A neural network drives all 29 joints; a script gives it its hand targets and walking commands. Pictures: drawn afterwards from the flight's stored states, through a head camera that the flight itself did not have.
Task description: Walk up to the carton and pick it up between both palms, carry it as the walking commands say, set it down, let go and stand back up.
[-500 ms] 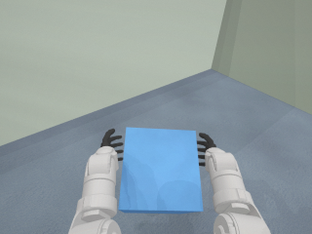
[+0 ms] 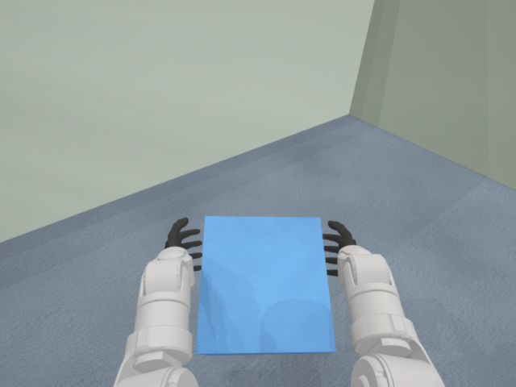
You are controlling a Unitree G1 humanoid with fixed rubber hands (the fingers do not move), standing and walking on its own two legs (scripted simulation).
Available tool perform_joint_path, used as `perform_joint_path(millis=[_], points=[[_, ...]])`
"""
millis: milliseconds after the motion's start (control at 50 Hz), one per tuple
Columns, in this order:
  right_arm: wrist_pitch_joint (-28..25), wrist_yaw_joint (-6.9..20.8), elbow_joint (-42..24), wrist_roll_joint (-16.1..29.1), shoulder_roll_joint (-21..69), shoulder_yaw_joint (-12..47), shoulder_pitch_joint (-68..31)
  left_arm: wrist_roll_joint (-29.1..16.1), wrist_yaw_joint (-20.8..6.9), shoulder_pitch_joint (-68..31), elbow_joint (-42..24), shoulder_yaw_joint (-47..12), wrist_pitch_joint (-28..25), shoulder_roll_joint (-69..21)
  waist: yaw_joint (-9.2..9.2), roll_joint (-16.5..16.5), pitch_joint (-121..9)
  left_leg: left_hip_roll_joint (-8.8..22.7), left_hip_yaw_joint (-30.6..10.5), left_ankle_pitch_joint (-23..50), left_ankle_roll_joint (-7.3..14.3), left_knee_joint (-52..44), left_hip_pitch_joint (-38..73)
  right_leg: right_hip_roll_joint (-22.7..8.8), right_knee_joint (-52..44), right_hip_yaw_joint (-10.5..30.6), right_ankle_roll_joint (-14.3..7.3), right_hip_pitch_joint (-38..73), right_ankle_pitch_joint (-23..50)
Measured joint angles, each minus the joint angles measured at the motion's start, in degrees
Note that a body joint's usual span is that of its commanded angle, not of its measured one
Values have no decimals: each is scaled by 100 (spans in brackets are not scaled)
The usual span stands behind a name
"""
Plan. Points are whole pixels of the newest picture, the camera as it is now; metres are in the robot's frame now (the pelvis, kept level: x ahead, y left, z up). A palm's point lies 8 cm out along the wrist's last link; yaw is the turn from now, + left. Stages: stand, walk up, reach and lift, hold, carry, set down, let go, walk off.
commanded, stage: hold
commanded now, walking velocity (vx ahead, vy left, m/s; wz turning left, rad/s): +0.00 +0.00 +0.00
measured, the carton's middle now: (259, 292) +0.32 +0.00 -0.05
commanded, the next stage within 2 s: carry in 0.08 s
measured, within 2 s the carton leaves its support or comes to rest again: neither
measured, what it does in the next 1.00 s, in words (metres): stands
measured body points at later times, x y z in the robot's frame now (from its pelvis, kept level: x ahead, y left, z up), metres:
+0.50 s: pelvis +0.01 +0.03 +0.00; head +0.03 +0.04 +0.45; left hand +0.34 +0.19 +0.12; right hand +0.35 -0.09 +0.11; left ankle +0.06 +0.11 -0.73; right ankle +0.01 -0.12 -0.72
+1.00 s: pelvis -0.01 +0.03 +0.00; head -0.01 +0.03 +0.45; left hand +0.31 +0.18 +0.12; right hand +0.31 -0.10 +0.11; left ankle +0.06 +0.11 -0.73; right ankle +0.00 -0.11 -0.73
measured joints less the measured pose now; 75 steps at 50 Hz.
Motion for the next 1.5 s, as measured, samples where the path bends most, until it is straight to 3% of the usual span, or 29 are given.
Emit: perform_joint_path(millis=[80,160,200,240,320,380,440,500,600,720,1060,1160,1220,1260,1280,1360,1500], points=[[0,0,0,0,0,0,0,0,0,0,0,0,0,0,0,0,0,0,0,0,0,0,0,0,0,0,0,0,-1],[54,-26,-404,-3,-2,54,39,0,0,-2,-298,-285,27,0,0,0,-96,0,-1,-137,0,-5,-460,-11,-4,-15,0,-455,-160],[138,-102,-777,-5,-1,136,37,0,0,-33,-600,-466,94,-14,0,-10,-94,-13,8,-181,0,-4,-839,-33,-4,-21,0,-834,-183],[343,-225,-1250,-6,5,308,46,-17,23,-34,-993,-650,252,-18,-4,-68,-82,-59,89,67,0,3,-1162,-134,9,-25,9,-1184,387],[915,-491,-2487,231,118,604,259,-211,449,-4,-1957,-1035,827,-14,-14,-79,-50,-102,103,233,8,8,-1465,-195,47,-36,137,-1463,201],[1261,-782,-3429,366,465,702,432,-236,608,3,-2896,-1130,1315,-9,-10,-112,-52,-145,115,208,224,9,-1534,-241,107,-61,164,-1543,144],[1558,-940,-4071,468,565,843,476,-272,537,6,-3570,-1131,1654,-8,50,-58,-90,-132,109,206,293,-1,-1585,-253,353,-139,165,-1606,-831],[1969,-1081,-4364,504,554,894,455,-389,541,8,-3692,-1131,1877,-9,127,-25,-221,-128,111,206,303,-13,-1614,-254,397,-188,164,-1573,-1039],[2555,-1209,-4424,528,553,894,451,-497,696,12,-3691,-1130,2387,-9,136,-10,-361,-128,111,221,294,-13,-1609,-253,-60,-377,151,-1282,6],[3116,-1287,-4669,577,516,895,548,-600,699,98,-3692,-1227,2794,23,121,115,-463,-119,61,264,290,-13,-1600,-239,-65,-432,110,-1247,-53],[3263,-1301,-4690,578,516,895,548,-603,717,98,-3696,-1228,2960,24,117,116,-477,-144,63,310,290,-9,-1607,-267,-65,-439,123,-1243,-4],[3263,-1300,-4699,578,515,895,548,-604,717,99,-3697,-1229,2962,24,1,46,-478,-150,71,-540,290,444,-1808,-581,-65,-562,232,-1268,-54],[3264,-1300,-4721,578,514,896,549,-603,717,99,-3710,-1236,2962,23,-88,49,-482,-148,69,-441,290,378,-1747,-877,-19,-721,429,-1271,-128],[3253,-1282,-4734,580,513,897,549,-603,717,104,-3736,-1238,2958,25,-85,30,-477,-193,90,220,284,218,-1628,-1068,199,-797,560,-1315,-266],[3248,-1266,-4728,580,514,908,549,-603,717,119,-3755,-1237,2957,32,-55,-8,-473,-281,104,199,298,227,-1637,-1161,414,-804,566,-1410,-284],[3189,-1231,-4728,579,514,936,549,-603,719,133,-3848,-1238,2958,40,37,176,-445,-315,-56,8,448,200,-1814,-828,1544,-817,566,-1999,-1731],[3128,-1212,-4778,578,515,945,549,-604,724,133,-3933,-1258,2934,40,118,180,-377,-407,-70,145,551,156,-1833,-315,1745,-808,540,-2266,-1424]])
